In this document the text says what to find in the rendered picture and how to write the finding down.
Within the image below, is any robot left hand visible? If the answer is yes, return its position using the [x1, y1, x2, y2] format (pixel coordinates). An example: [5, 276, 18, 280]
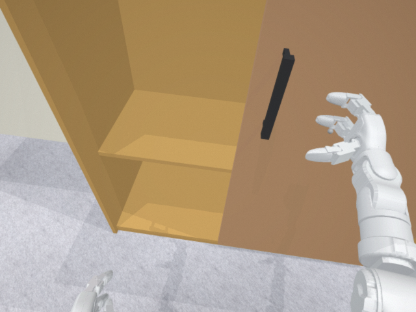
[70, 270, 117, 312]

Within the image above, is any robot right hand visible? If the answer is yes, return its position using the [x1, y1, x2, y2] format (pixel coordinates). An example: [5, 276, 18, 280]
[305, 92, 386, 165]

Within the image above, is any handle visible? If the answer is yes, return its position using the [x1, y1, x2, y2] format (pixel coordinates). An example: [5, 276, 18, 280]
[261, 48, 295, 140]

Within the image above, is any robot right upper arm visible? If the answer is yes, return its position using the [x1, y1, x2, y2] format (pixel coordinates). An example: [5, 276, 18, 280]
[350, 267, 416, 312]

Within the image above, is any right robot forearm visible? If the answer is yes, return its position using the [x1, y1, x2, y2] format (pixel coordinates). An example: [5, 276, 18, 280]
[351, 149, 416, 278]

